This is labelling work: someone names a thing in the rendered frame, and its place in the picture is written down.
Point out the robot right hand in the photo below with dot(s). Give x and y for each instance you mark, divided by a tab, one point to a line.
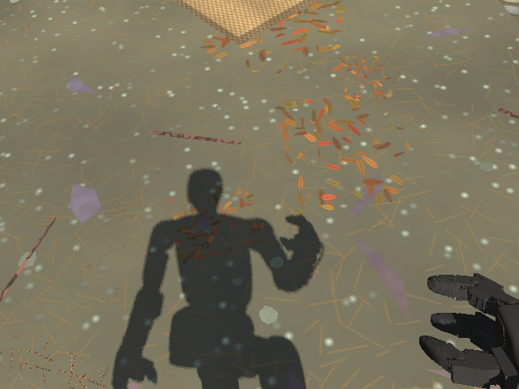
498	363

